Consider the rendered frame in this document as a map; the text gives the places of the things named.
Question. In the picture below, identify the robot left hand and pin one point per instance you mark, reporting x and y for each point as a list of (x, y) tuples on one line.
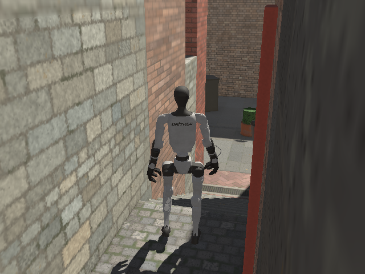
[(151, 173)]

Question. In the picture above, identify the left robot thigh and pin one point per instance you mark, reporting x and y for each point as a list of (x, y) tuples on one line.
[(168, 170)]

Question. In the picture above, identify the robot right upper arm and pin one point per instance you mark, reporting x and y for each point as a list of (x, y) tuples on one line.
[(204, 127)]

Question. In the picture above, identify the robot left upper arm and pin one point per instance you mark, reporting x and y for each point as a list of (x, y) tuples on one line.
[(159, 131)]

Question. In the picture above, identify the robot head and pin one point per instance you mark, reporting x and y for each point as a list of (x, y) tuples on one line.
[(181, 95)]

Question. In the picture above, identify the robot right hand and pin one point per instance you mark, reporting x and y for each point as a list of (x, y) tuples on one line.
[(210, 165)]

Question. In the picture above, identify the right robot forearm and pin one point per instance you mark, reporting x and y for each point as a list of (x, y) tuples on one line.
[(212, 153)]

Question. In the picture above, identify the left robot forearm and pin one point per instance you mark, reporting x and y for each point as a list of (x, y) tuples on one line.
[(154, 156)]

